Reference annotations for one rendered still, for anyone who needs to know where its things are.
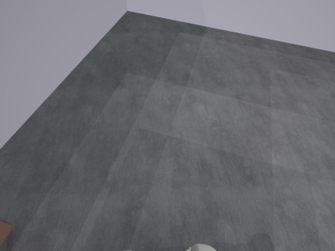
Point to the cupboard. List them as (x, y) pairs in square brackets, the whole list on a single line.
[(4, 231)]

